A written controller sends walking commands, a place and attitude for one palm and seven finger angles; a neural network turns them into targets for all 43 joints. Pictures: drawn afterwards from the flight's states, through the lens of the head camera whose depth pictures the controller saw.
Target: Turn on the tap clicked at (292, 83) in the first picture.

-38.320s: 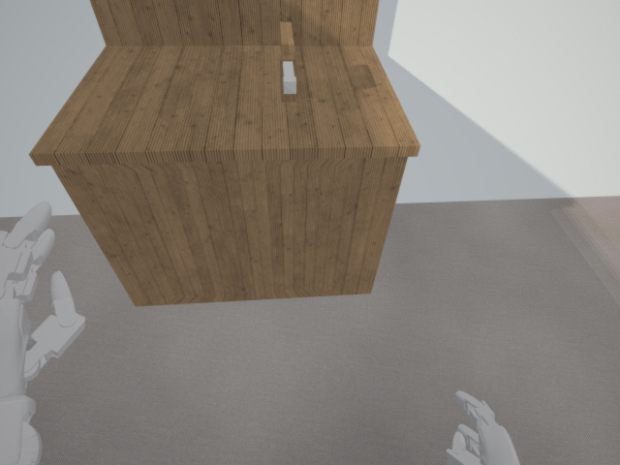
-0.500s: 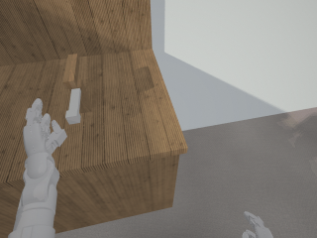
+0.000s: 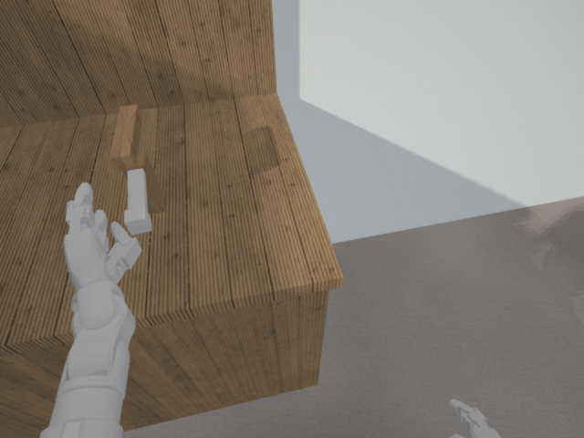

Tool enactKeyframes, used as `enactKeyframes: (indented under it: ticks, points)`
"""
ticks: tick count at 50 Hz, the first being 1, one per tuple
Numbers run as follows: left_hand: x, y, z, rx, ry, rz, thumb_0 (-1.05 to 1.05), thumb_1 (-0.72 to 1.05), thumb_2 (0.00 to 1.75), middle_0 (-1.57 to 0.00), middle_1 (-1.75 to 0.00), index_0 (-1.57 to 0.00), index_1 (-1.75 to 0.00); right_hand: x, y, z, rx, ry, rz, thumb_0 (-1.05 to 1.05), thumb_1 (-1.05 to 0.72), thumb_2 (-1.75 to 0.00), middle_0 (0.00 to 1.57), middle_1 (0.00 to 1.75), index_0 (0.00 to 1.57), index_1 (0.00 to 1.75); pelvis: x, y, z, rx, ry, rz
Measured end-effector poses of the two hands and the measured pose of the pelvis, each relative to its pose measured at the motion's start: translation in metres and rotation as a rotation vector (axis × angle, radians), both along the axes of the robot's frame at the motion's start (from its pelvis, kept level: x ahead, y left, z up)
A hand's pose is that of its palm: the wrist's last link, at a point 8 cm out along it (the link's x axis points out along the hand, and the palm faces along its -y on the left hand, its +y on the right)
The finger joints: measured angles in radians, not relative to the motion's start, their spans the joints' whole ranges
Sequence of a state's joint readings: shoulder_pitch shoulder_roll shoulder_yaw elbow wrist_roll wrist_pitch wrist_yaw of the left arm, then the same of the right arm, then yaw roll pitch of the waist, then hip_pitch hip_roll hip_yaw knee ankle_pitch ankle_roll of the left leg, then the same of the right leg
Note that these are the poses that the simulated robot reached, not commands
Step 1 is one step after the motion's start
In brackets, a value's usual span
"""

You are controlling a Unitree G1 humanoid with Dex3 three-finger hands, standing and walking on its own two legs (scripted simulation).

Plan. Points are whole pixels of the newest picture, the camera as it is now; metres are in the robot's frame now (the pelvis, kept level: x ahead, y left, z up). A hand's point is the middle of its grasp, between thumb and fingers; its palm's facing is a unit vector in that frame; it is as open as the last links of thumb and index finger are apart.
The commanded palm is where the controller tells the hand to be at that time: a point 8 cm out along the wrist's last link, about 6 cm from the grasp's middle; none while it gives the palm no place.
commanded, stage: push the lever round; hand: left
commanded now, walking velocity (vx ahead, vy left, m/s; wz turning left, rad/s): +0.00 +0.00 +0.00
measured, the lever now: (138, 220) +0.38 +0.24 +0.10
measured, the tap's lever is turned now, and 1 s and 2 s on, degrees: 5 30 61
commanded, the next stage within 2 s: none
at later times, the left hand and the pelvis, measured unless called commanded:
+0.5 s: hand (167, 236) +0.36 +0.20 +0.09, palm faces +0.59 -0.80 -0.07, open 7.7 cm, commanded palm +0.31 +0.23 +0.10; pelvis -0.01 -0.01 +0.00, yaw +1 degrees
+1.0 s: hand (184, 229) +0.37 +0.18 +0.09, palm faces +0.69 -0.72 -0.09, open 7.7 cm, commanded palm +0.33 +0.20 +0.10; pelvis -0.01 -0.02 +0.00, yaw +1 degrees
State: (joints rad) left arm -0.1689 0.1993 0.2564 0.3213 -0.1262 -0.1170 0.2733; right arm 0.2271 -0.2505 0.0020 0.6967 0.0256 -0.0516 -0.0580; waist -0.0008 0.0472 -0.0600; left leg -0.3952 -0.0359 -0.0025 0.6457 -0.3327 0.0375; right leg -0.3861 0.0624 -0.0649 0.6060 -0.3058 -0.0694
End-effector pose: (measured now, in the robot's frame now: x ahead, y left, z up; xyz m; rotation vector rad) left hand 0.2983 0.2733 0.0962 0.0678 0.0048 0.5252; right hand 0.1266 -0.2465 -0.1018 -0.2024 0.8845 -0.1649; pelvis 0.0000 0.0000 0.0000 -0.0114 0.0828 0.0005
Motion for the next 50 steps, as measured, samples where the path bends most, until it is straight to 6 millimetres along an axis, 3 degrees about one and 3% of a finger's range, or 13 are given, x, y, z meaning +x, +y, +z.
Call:
enactKeyframes:
  ticks: [17, 34, 50]
  points:
    - [0.004, -0.029, 0.000, -0.008, 0.028, 0.082, 0.01, 0.93, 0.92, -0.16, -0.15, -0.15, -0.15, 0.026, 0.005, 0.002, 0.006, -0.018, 0.049, 0.01, -0.90, -0.90, 0.20, 0.30, 0.20, 0.30, -0.004, -0.007, -0.001, 0.005, -0.008, 0.017]
    - [0.017, -0.059, 0.002, -0.009, 0.049, 0.165, 0.02, 0.93, 0.92, -0.16, -0.15, -0.15, -0.15, 0.008, -0.006, -0.006, 0.010, 0.043, 0.020, 0.01, -0.90, -0.90, 0.20, 0.30, 0.20, 0.30, -0.006, -0.015, -0.001, 0.011, -0.005, 0.013]
    - [0.022, -0.071, 0.001, -0.018, 0.060, 0.241, 0.01, 0.92, 0.92, -0.16, -0.15, -0.15, -0.15, 0.002, -0.013, -0.006, -0.003, 0.070, 0.007, 0.01, -0.90, -0.90, 0.20, 0.30, 0.20, 0.30, -0.010, -0.018, -0.001, 0.010, 0.000, 0.015]
